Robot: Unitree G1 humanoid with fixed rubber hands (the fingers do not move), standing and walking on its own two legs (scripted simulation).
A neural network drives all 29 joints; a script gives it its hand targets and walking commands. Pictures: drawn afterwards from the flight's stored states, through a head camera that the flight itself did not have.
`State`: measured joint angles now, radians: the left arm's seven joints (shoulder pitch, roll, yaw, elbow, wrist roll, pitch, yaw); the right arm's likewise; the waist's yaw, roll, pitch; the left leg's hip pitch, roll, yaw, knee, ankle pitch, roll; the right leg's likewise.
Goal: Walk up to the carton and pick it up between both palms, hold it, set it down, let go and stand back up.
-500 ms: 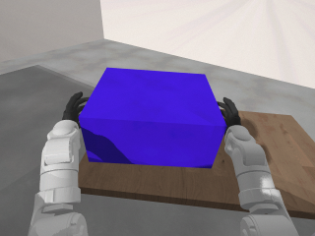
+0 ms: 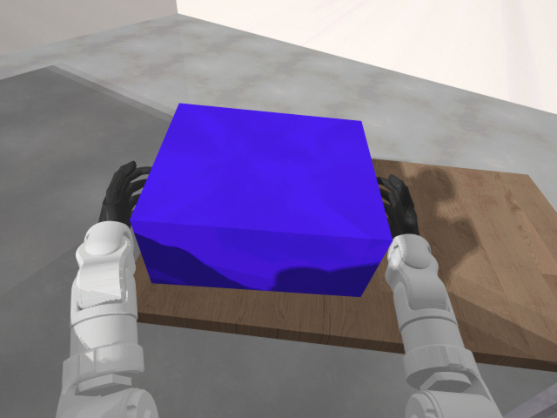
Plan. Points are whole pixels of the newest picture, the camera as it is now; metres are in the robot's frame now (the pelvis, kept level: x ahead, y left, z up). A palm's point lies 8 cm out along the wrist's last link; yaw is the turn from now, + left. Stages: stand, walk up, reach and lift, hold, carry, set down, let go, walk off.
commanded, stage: set down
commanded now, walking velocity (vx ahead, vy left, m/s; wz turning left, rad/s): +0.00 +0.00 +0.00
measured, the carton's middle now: (265, 195) +0.44 +0.02 +0.12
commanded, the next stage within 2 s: none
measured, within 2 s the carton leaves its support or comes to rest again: neither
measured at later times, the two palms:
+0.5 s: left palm (128, 234) +0.35 +0.21 +0.12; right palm (403, 247) +0.35 -0.19 +0.11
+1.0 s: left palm (139, 231) +0.38 +0.21 +0.10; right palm (398, 244) +0.37 -0.19 +0.09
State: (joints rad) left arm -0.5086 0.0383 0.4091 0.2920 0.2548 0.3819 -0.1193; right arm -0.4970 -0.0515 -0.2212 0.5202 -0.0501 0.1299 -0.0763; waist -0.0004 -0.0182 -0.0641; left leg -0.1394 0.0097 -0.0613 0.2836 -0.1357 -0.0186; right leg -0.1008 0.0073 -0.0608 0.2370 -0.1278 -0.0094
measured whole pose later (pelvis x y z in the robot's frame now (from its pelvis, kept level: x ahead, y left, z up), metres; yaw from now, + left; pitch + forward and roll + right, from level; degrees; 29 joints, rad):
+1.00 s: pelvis +0.02 +0.00 +0.00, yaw +0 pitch +0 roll +0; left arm -0.47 0.02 0.38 0.38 0.24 0.21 -0.10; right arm -0.43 -0.06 -0.24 0.60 -0.08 -0.07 -0.08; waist 0.00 -0.03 0.00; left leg -0.13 0.01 -0.06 0.28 -0.16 -0.02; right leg -0.09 0.01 -0.06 0.24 -0.15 -0.01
